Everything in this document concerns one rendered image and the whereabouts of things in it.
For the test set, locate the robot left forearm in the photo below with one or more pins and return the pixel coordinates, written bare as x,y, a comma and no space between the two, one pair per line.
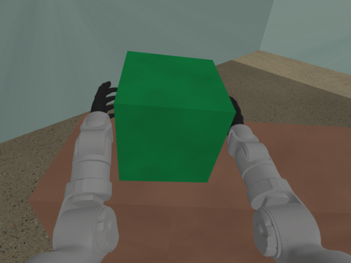
90,177

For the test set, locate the robot left hand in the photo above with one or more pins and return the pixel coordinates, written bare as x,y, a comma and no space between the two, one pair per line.
100,99

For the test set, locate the robot right hand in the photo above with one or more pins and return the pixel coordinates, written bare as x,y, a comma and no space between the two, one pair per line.
238,119

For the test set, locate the left robot upper arm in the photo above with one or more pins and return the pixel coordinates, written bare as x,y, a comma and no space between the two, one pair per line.
82,235

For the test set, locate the pedestal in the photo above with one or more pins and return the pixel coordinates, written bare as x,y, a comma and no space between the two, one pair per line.
212,222

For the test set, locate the carton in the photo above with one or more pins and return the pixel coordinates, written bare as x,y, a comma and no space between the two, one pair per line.
172,115

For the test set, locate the right robot upper arm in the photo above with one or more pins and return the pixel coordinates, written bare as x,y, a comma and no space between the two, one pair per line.
288,234

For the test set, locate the robot right forearm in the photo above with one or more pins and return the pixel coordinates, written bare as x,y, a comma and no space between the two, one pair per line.
264,184

